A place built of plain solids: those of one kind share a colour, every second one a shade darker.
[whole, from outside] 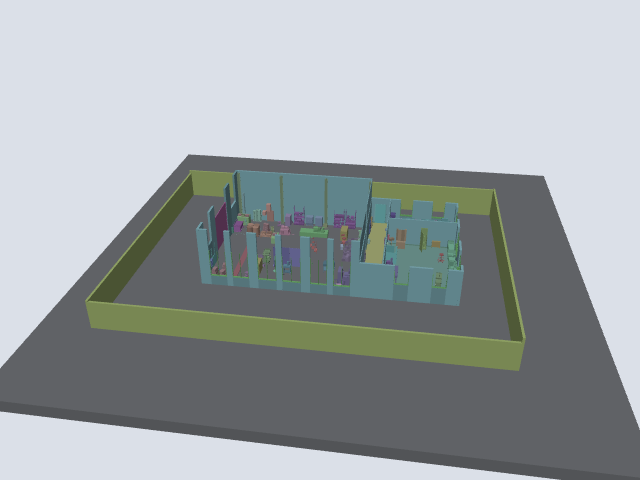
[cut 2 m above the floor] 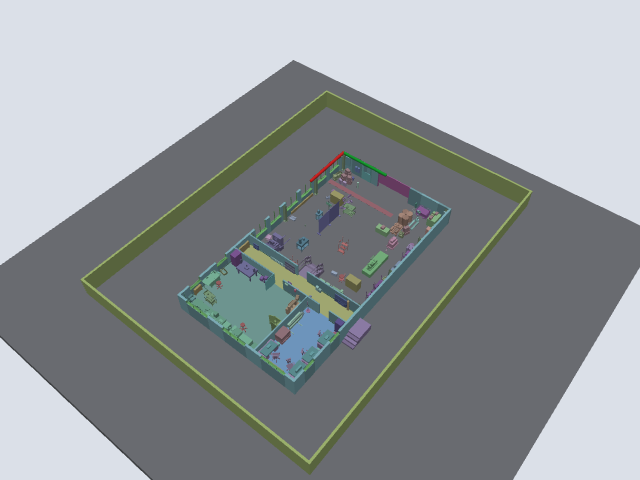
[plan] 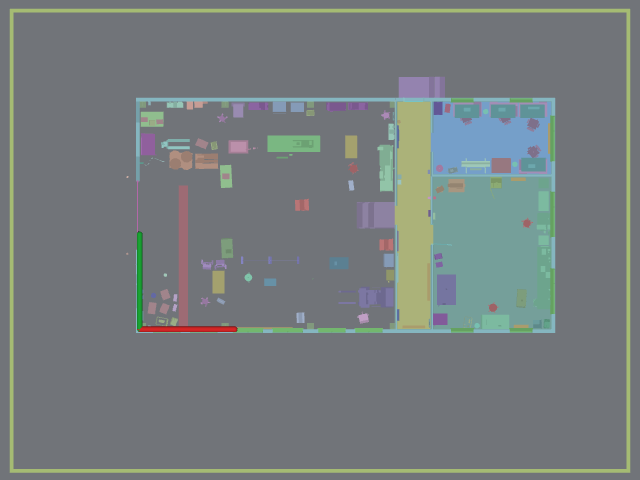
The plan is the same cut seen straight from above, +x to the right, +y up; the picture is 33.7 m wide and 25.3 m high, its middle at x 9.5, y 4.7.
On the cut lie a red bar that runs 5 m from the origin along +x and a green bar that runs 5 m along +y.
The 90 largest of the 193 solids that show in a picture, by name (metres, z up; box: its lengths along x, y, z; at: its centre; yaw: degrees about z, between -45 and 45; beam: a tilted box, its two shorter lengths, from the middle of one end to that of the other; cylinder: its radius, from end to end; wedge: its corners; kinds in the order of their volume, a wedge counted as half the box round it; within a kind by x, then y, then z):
{
 "yard_bound_1": {"box": [0.2, 24.46, 2.66], "at": [-6.75, 4.67, 1.28]},
 "yard_bound_2": {"box": [32.7, 0.2, 2.55], "at": [9.5, -7.46, 1.23]},
 "yard_bound_3": {"box": [32.7, 0.2, 2.96], "at": [9.5, 16.8, 1.43]},
 "yard_bound_4": {"box": [0.2, 24.46, 3.05], "at": [25.75, 4.67, 1.48]},
 "wall_1": {"box": [0.2, 1.31, 5.45], "at": [-0.1, 0.45, 2.67]},
 "wall_2": {"box": [0.2, 1.81, 2.65], "at": [-0.1, 2.0, 1.27]},
 "wall_3": {"box": [0.2, 1.31, 5.45], "at": [-0.1, 3.55, 2.67]},
 "wall_4": {"box": [0.2, 1.31, 5.45], "at": [-0.1, 8.45, 2.67]},
 "wall_5": {"box": [0.2, 1.81, 2.65], "at": [-0.1, 10.0, 1.27]},
 "wall_6": {"box": [0.2, 1.31, 5.45], "at": [-0.1, 11.55, 2.67]},
 "wall_7": {"box": [0.91, 0.2, 5.45], "at": [0.25, -0.1, 2.67]},
 "wall_8": {"box": [1.46, 0.2, 0.95], "at": [1.43, -0.1, 0.42]},
 "wall_9": {"box": [0.51, 0.2, 5.45], "at": [2.4, -0.1, 2.67]},
 "wall_10": {"box": [1.46, 0.2, 0.95], "at": [3.38, -0.1, 0.42]},
 "wall_11": {"box": [0.81, 0.2, 5.45], "at": [4.5, -0.1, 2.67]},
 "wall_12": {"box": [1.61, 0.2, 0.95], "at": [5.7, -0.1, 0.42]},
 "wall_13": {"box": [13.7, 0.2, 5.45], "at": [6.65, 12.1, 2.67]},
 "wall_14": {"box": [0.51, 0.2, 5.45], "at": [6.75, -0.1, 2.67]},
 "wall_15": {"box": [1.61, 0.2, 0.95], "at": [7.8, -0.1, 0.42]},
 "wall_16": {"box": [0.81, 0.2, 5.45], "at": [9.0, -0.1, 2.67]},
 "wall_17": {"box": [1.46, 0.2, 0.95], "at": [10.12, -0.1, 0.42]},
 "wall_18": {"box": [0.51, 0.2, 5.45], "at": [11.1, -0.1, 2.67]},
 "wall_19": {"box": [1.46, 0.2, 0.95], "at": [12.07, -0.1, 0.42]},
 "wall_20": {"box": [0.71, 0.2, 5.45], "at": [13.15, -0.1, 2.67]},
 "wall_21": {"box": [0.06, 5.5, 5.45], "at": [13.47, 2.75, 2.67]},
 "wall_22": {"box": [0.06, 5.5, 5.45], "at": [13.47, 9.25, 2.67]},
 "wall_23": {"box": [0.06, 5.5, 3.43], "at": [13.53, 2.75, 1.67]},
 "wall_24": {"box": [0.06, 5.5, 3.43], "at": [13.53, 9.25, 1.67]},
 "wall_25": {"box": [1.9, 0.2, 3.43], "at": [14.45, -0.1, 1.67]},
 "wall_26": {"box": [1.9, 0.2, 3.43], "at": [14.45, 12.1, 1.67]},
 "wall_27": {"box": [0.06, 4.46, 3.43], "at": [15.37, 2.23, 1.67]},
 "wall_28": {"box": [0.06, 2.62, 3.43], "at": [15.37, 6.85, 1.67]},
 "wall_29": {"box": [0.06, 4.46, 3.43], "at": [15.43, 2.23, 1.67]},
 "wall_30": {"box": [0.06, 2.56, 3.43], "at": [15.43, 6.82, 1.67]},
 "wall_31": {"box": [0.06, 1.25, 3.43], "at": [15.43, 8.72, 1.67]},
 "wall_32": {"box": [0.06, 1.65, 3.43], "at": [15.43, 11.18, 1.67]},
 "wall_33": {"box": [1.01, 0.2, 3.43], "at": [15.9, -0.1, 1.67]},
 "wall_34": {"box": [1.01, 0.2, 3.43], "at": [15.9, 12.1, 1.67]},
 "wall_35": {"box": [1.21, 0.2, 1.63], "at": [17.0, -0.1, 0.77]},
 "wall_36": {"box": [1.21, 0.2, 1.73], "at": [17.0, 12.1, 0.81]},
 "wall_37": {"box": [1.91, 0.2, 3.43], "at": [18.55, -0.1, 1.67]},
 "wall_38": {"box": [6.3, 0.06, 3.43], "at": [18.55, 8.07, 1.67]},
 "wall_39": {"box": [6.3, 0.06, 3.43], "at": [18.55, 8.13, 1.67]},
 "wall_40": {"box": [1.91, 0.2, 3.43], "at": [18.55, 12.1, 1.67]},
 "wall_41": {"box": [1.21, 0.2, 1.63], "at": [20.1, -0.1, 0.77]},
 "wall_42": {"box": [1.21, 0.2, 1.73], "at": [20.1, 12.1, 0.81]},
 "wall_43": {"box": [1.21, 0.2, 3.43], "at": [21.3, -0.1, 1.67]},
 "wall_44": {"box": [1.21, 0.2, 3.43], "at": [21.3, 12.1, 1.67]},
 "wall_45": {"box": [0.2, 1.01, 3.43], "at": [21.8, 0.3, 1.67]},
 "wall_46": {"box": [0.2, 2.41, 1.73], "at": [21.8, 2.0, 0.81]},
 "wall_47": {"box": [0.2, 1.66, 3.43], "at": [21.8, 4.03, 1.67]},
 "wall_48": {"box": [0.2, 2.41, 1.73], "at": [21.8, 6.05, 0.81]},
 "wall_49": {"box": [0.2, 0.86, 3.43], "at": [21.8, 7.67, 1.67]},
 "wall_50": {"box": [0.2, 0.76, 3.43], "at": [21.8, 8.47, 1.67]},
 "wall_51": {"box": [0.2, 2.41, 1.83], "at": [21.8, 10.05, 0.86]},
 "wall_52": {"box": [0.2, 0.96, 3.43], "at": [21.8, 11.72, 1.67]},
 "raised_floor_lab_1": {"box": [6.43, 8.23, 0.73], "at": [18.55, 4.05, 0.32]},
 "raised_floor_office_1": {"box": [6.43, 4.03, 0.73], "at": [18.55, 10.05, 0.32]},
 "raised_floor_corridor_1": {"box": [2.03, 12.13, 0.73], "at": [14.45, 6.0, 0.32]},
 "test_desk_1": {"box": [0.64, 1.2, 1.11], "at": [4.15, 2.48, 0.51]},
 "test_desk_2": {"box": [0.64, 1.2, 1.11], "at": [11.14, 9.61, 0.51]},
 "crate_1": {"box": [1.2, 0.8, 0.95], "at": [0.65, 11.07, 0.42]},
 "crate_2": {"box": [0.6, 1.2, 0.65], "at": [4.55, 8.05, 0.28], "yaw": 2.7},
 "door_landing_1": {"box": [0.32, 1.4, 0.56], "at": [12.2, 6.0, 0.23]},
 "door_landing_2": {"box": [1.1, 1.4, 0.73], "at": [12.89, 6.0, 0.32]},
 "bed_1": {"box": [2.78, 0.88, 0.5], "at": [8.12, 9.78, 0.2]},
 "forklift_1": {"box": [0.36, 0.94, 0.99], "at": [11.74, 1.68, 0.93]},
 "forklift_2": {"box": [0.94, 0.72, 0.38], "at": [12.26, 1.68, 0.31]},
 "forklift_3": {"box": [0.63, 1.06, 0.93], "at": [13.02, 1.68, 0.56]},
 "yard_step_1": {"box": [1.6, 1.1, 0.67], "at": [14.45, 12.75, 0.33]},
 "pallet_load_1": {"cylinder": 0.3, "from": [1.87, 9.12, 0.14], "to": [1.87, 9.12, 1.02]},
 "pallet_load_2": {"cylinder": 0.3, "from": [1.88, 8.71, 0.14], "to": [1.88, 8.71, 1.02]},
 "pallet_load_3": {"cylinder": 0.3, "from": [2.47, 8.69, 0.14], "to": [2.47, 8.69, 1.02]},
 "pallet_load_4": {"cylinder": 0.3, "from": [2.47, 9.09, 0.14], "to": [2.47, 9.09, 1.02]},
 "tool_cabinet_1": {"box": [0.7, 0.53, 0.91], "at": [7.36, 11.72, 0.55]},
 "tool_cabinet_2": {"box": [0.7, 0.5, 0.91], "at": [8.31, 11.7, 0.55]},
 "tool_cabinet_3": {"box": [0.5, 0.7, 0.93], "at": [13.14, 3.62, 0.56]},
 "lab_fridge_1": {"box": [0.8, 0.6, 1.9], "at": [15.82, 0.52, 1.58]},
 "roller_shutter_1": {"box": [0.06, 3.46, 3.43], "at": [-0.12, 6.0, 2.29]},
 "lab_bench_1": {"box": [0.54, 0.5, 0.8], "at": [21.29, 4.68, 1.18]},
 "lab_bench_2": {"box": [0.54, 1.03, 0.8], "at": [21.29, 6.75, 1.18]},
 "test_machine_1": {"box": [0.85, 0.7, 0.75], "at": [16.7, 7.56, 1.0]},
 "spill_kit_1": {"box": [0.53, 0.7, 1.12], "at": [5.19, 11.5, 0.51]},
 "filing_tall_1": {"box": [0.47, 0.62, 1.37], "at": [15.72, 11.64, 1.32]},
 "piece_1": {"box": [1.0, 1.6, 0.2], "at": [16.17, 2.08, 1.42]},
 "plan_chest_small_1": {"box": [1.02, 0.73, 0.42], "at": [19.05, 8.59, 1.41]},
 "hydraulic_pack_1": {"box": [0.82, 0.52, 0.6], "at": [5.2, 9.61, 0.25]},
 "trench_plates_1": {"box": [0.5, 7.53, 0.07], "at": [2.3, 3.82, -0.02]},
 "truck_charger_1": {"box": [0.43, 0.56, 0.98], "at": [13.21, 2.85, 0.59]},
 "radiator_1": {"box": [0.14, 1.98, 0.76], "at": [15.22, 2.48, 1.17]}
}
